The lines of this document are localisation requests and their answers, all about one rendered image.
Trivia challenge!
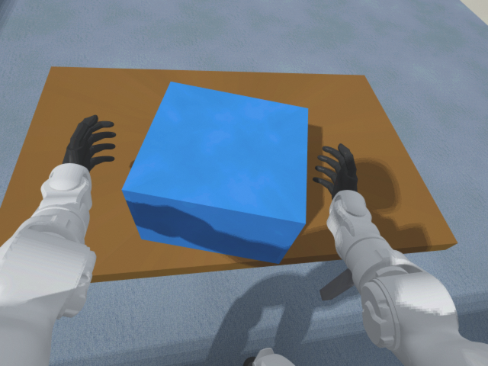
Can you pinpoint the right robot forearm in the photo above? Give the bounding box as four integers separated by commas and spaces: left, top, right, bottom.
326, 190, 459, 329

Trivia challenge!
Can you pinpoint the robot right upper arm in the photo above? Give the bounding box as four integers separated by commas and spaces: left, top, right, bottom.
361, 271, 488, 366

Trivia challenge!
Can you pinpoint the right robot shin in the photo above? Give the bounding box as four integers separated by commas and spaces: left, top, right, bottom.
254, 348, 274, 363

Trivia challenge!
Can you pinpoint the robot right hand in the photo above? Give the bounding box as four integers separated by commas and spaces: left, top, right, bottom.
313, 143, 358, 200

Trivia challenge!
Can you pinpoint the table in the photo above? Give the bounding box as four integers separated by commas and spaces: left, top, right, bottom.
0, 66, 458, 300

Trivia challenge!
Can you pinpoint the robot left upper arm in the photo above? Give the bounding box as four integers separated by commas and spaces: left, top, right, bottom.
0, 228, 96, 366

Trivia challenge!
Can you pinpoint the carton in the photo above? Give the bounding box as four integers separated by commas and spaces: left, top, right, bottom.
122, 82, 308, 264

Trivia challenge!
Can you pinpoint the robot left hand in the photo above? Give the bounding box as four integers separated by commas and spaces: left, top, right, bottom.
63, 115, 116, 172

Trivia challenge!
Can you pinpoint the left robot forearm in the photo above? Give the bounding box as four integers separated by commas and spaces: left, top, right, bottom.
0, 163, 92, 272

